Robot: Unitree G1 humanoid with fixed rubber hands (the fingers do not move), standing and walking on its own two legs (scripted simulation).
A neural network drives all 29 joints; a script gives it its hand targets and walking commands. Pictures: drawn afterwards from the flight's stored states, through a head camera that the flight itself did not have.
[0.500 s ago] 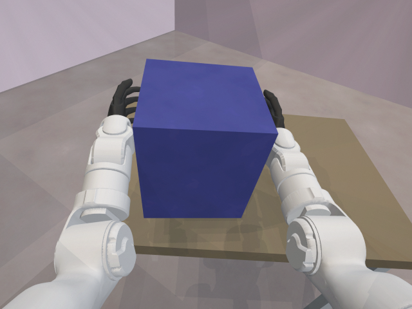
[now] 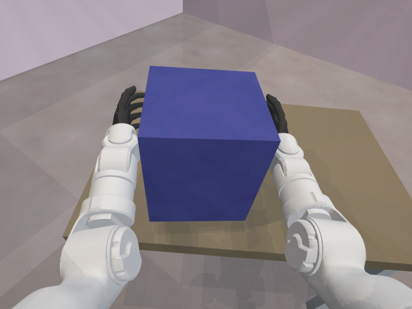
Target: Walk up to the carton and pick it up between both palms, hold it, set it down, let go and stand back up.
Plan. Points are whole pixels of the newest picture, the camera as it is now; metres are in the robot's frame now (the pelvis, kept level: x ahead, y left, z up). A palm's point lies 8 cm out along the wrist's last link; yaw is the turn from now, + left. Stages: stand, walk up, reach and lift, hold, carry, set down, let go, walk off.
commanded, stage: set down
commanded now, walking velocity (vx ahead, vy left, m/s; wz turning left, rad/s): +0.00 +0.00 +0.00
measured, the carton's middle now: (200, 148) +0.41 +0.03 +0.10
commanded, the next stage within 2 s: none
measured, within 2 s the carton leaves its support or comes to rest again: rests again in 1.02 s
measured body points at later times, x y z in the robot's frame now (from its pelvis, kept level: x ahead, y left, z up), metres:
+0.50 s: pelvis +0.00 +0.00 +0.00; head +0.02 +0.01 +0.45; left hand +0.42 +0.19 +0.12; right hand +0.45 -0.12 +0.11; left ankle -0.01 +0.13 -0.75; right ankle -0.01 -0.09 -0.75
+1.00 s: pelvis +0.00 +0.00 +0.00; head +0.03 +0.01 +0.45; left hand +0.42 +0.18 +0.09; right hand +0.44 -0.12 +0.09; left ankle -0.01 +0.13 -0.75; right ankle -0.01 -0.09 -0.75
